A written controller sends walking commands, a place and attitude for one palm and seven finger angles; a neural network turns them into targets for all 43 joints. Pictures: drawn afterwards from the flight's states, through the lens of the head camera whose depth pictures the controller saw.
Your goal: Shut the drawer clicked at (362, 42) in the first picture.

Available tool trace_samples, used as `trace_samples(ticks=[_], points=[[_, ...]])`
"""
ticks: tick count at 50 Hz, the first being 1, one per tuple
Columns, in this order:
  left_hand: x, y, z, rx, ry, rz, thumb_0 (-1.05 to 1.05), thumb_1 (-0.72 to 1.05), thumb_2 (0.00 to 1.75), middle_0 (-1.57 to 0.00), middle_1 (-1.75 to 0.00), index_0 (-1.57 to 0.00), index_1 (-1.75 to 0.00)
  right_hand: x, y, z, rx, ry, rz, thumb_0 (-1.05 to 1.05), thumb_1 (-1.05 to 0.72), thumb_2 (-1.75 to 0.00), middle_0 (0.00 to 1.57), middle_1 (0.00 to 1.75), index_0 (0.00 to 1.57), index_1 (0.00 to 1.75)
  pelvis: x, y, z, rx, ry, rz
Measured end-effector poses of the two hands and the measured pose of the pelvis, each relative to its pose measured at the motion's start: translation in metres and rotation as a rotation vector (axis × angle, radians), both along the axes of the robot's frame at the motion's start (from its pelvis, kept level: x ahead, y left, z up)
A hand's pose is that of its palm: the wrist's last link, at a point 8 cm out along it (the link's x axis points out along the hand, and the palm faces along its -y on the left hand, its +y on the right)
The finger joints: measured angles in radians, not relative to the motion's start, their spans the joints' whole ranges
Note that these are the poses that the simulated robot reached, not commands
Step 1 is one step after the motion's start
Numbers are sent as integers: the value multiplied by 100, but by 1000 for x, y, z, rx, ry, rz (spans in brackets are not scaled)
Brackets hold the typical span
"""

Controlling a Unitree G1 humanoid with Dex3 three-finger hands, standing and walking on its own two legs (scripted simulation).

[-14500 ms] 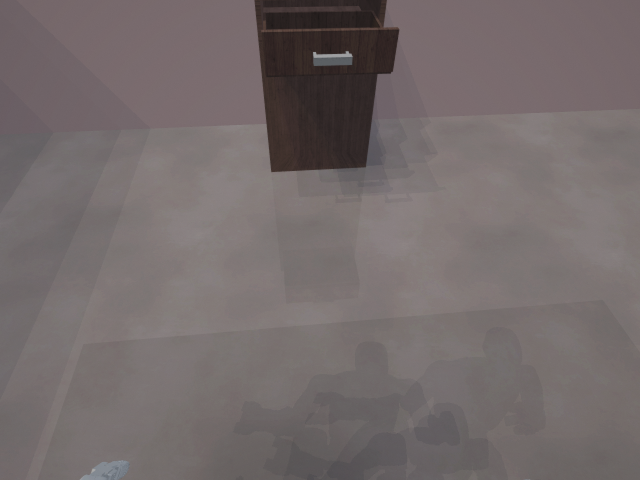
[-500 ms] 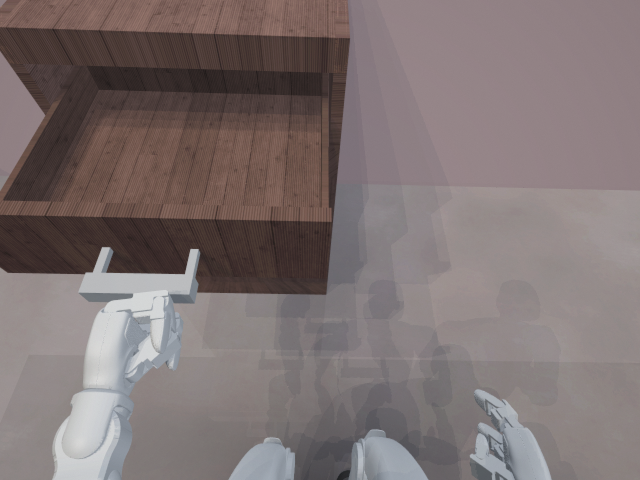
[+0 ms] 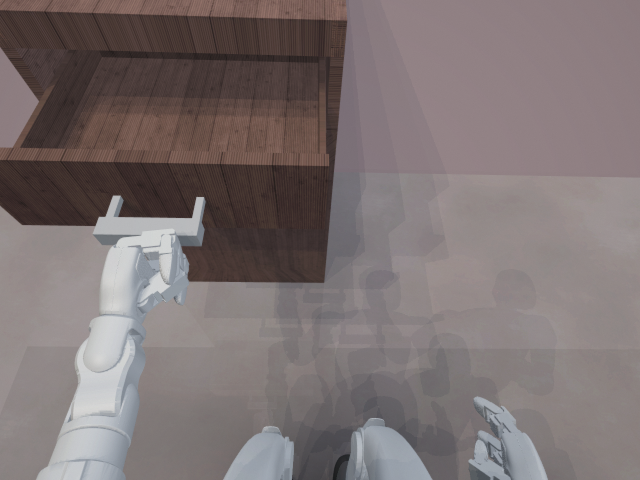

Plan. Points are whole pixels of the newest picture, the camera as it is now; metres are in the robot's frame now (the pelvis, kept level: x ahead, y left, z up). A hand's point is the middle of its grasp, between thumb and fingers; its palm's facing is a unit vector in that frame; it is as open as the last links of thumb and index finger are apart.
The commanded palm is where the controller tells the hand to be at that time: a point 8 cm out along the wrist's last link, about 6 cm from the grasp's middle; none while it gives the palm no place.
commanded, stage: push the drawer shut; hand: left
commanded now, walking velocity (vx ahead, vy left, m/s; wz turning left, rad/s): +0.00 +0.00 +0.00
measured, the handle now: (154, 217) +0.43 +0.23 +0.04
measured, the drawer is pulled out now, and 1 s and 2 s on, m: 0.21 0.09 0.00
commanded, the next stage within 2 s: none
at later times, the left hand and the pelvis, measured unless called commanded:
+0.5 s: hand (186, 233) +0.41 +0.19 +0.03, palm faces +0.01 -1.00 -0.04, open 3.1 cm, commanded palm +0.40 +0.24 +0.04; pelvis +0.00 +0.01 +0.00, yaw -1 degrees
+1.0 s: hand (198, 192) +0.48 +0.18 +0.03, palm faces +0.04 -1.00 -0.03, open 3.2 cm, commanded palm +0.46 +0.24 +0.04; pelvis +0.01 +0.01 +0.00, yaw -2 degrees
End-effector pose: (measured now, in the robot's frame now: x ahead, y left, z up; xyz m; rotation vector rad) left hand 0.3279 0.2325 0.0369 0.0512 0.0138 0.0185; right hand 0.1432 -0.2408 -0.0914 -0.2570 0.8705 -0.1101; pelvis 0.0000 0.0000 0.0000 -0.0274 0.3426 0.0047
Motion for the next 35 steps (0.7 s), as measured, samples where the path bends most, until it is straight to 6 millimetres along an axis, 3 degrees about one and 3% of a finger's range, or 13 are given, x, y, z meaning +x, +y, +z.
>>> trace_samples(ticks=[14,35], points=[[36,3,0,-7,-2,0,3,83,89,-140,-160,-140,-160,-35,-7,-2,-20,117,-65,1,-91,-90,20,30,20,30,5,6,4,3,16,-20],[94,6,-1,-15,3,0,0,80,89,-140,-160,-140,-160,-61,-1,-12,-29,238,-93,0,-91,-90,20,30,20,30,4,15,1,-8,50,-18]])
